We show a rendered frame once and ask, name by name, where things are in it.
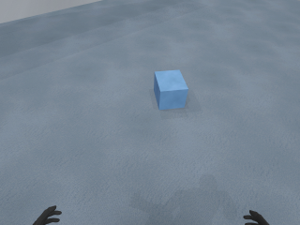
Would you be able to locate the carton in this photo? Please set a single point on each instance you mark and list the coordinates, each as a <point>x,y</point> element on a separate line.
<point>170,89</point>

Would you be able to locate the left robot hand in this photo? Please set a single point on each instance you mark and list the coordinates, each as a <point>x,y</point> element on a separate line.
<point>43,218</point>

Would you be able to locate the right robot hand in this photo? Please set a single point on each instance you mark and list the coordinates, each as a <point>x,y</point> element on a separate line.
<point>255,216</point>

